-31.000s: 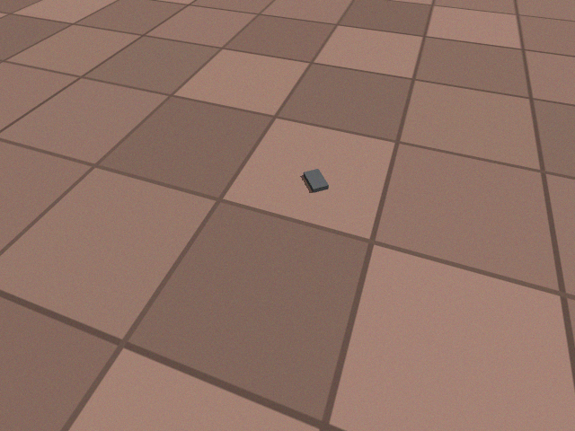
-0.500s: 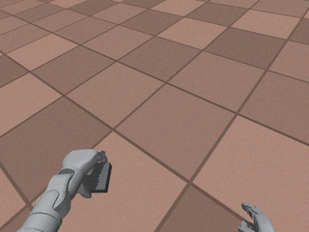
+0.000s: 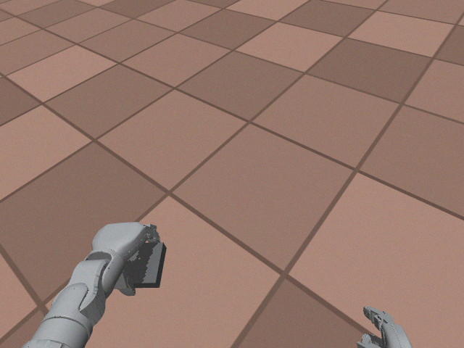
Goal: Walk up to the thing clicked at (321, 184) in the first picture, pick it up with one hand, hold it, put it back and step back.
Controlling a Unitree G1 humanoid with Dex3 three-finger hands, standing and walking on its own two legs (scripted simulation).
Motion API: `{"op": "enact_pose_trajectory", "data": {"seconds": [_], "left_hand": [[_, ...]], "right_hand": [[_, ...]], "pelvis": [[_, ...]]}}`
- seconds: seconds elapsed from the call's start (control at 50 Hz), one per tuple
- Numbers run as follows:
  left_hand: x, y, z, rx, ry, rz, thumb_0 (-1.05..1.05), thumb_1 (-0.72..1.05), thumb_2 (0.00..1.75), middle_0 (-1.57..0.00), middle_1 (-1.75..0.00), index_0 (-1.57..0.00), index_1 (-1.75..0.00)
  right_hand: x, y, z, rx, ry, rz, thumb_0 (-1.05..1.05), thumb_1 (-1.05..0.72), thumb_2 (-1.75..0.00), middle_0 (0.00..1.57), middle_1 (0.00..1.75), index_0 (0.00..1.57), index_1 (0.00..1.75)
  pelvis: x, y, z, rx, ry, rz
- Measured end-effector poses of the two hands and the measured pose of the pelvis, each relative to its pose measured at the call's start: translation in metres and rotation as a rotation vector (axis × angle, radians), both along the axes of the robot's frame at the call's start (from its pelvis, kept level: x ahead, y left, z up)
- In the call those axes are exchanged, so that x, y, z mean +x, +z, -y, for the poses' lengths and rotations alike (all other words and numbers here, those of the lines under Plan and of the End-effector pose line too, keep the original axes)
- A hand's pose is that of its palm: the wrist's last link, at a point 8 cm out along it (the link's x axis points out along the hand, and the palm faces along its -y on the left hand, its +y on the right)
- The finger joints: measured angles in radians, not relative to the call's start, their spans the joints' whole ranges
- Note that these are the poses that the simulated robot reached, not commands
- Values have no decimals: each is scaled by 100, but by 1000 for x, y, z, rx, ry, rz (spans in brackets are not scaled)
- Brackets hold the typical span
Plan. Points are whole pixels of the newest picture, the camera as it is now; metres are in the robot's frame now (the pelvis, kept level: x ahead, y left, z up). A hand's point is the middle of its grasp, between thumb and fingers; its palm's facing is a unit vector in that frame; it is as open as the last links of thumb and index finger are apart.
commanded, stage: hold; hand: left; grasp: from above
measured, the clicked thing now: (129, 264) +0.30 +0.23 -0.07
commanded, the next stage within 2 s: crouch in 0.02 s
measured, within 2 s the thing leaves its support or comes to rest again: neither
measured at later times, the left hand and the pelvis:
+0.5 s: hand (135, 273) +0.29 +0.23 -0.09, palm faces -0.45 +0.00 -0.89, open 10.7 cm; pelvis -0.01 +0.00 -0.02, yaw +1 degrees
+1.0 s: hand (161, 283) +0.36 +0.25 -0.34, palm faces -0.43 +0.04 -0.90, open 10.7 cm; pelvis -0.08 +0.01 -0.23, yaw +0 degrees
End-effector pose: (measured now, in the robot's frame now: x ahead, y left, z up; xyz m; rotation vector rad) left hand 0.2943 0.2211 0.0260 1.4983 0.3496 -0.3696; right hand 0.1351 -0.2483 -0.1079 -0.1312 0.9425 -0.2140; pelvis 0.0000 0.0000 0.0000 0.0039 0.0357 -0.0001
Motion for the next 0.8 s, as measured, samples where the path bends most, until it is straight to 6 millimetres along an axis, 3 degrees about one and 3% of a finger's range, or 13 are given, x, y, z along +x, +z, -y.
{"op": "enact_pose_trajectory", "data": {"seconds": [0.28, 0.4, 0.48, 0.56, 0.66, 0.8], "left_hand": [[4, -5, -2, -7, 0, -1, -1, -2, 37, -64, -51, -67, -47], [2, -26, -4, 0, -8, -8, -1, -3, 40, -63, -51, -67, -48], [2, -54, -6, 19, -18, -7, -1, -3, 40, -64, -51, -67, -48], [9, -90, -12, 55, -35, 5, -1, -3, 40, -63, -51, -67, -48], [24, -141, -17, 87, -53, 31, -1, -3, 41, -63, -52, -66, -49], [49, -213, -21, 105, -32, 48, -1, -3, 41, -62, -52, -65, -49]], "right_hand": [[0, 0, 0, -2, -10, -19, 1, -90, -90, 20, 30, 20, 30], [-4, -2, 2, -17, -2, -33, 1, -89, -90, 20, 30, 20, 30], [-12, -12, 6, -44, 19, -64, 1, -89, -90, 20, 30, 20, 30], [-28, -34, 14, -79, 35, -105, 1, -89, -90, 20, 30, 20, 30], [-60, -77, 24, -118, 31, -181, 1, -90, -90, 20, 30, 20, 30], [-122, -147, 28, -142, -11, -317, 1, -90, -90, 20, 30, 20, 30]], "pelvis": [[6, 0, -2, -1, 1, -6], [1, -5, -1, -3, 8, -36], [-9, -17, -1, -6, 15, -88], [-21, -42, -1, -15, 24, -172], [-38, -84, -4, -29, 28, -283], [-60, -149, -9, -44, 28, -417]]}}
